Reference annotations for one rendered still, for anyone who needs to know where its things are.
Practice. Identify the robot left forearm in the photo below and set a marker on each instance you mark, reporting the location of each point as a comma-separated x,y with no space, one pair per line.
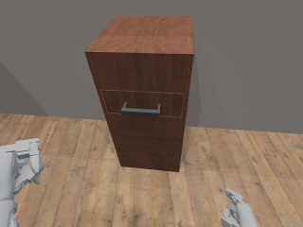
8,208

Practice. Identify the right robot hand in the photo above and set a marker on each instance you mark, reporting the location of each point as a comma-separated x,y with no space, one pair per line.
242,214

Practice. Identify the handle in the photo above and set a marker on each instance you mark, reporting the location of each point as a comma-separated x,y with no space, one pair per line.
146,112

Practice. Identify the left robot hand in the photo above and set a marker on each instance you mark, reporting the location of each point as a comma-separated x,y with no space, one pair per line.
26,155

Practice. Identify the cabinet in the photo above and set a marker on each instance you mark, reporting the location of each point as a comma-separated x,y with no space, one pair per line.
145,54

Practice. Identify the drawer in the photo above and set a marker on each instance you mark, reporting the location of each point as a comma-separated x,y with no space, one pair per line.
170,103

